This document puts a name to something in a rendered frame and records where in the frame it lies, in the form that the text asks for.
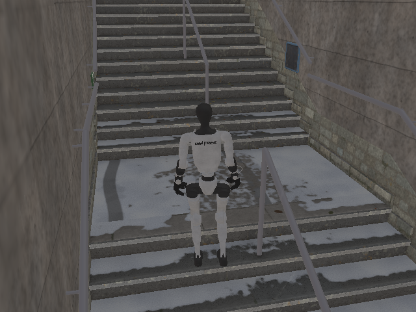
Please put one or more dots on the robot right forearm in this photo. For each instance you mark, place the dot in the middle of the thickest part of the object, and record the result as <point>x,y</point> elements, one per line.
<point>233,171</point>

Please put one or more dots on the robot right upper arm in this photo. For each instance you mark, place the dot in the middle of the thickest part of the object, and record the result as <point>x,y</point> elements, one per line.
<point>228,147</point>

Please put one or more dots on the right robot thigh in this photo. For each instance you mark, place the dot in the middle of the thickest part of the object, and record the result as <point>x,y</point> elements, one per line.
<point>223,190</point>

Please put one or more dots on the humanoid robot head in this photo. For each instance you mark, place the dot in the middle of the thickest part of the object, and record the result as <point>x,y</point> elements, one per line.
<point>204,113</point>

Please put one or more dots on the robot left forearm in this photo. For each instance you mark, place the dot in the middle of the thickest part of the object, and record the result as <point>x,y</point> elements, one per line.
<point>179,174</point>

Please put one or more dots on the robot left upper arm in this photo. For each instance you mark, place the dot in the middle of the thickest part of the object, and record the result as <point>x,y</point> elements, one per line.
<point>183,150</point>

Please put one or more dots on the right robot hand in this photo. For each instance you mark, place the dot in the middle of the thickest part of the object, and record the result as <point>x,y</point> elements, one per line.
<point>237,182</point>

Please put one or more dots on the left robot hand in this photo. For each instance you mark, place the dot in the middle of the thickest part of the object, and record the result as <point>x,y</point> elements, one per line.
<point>183,185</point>

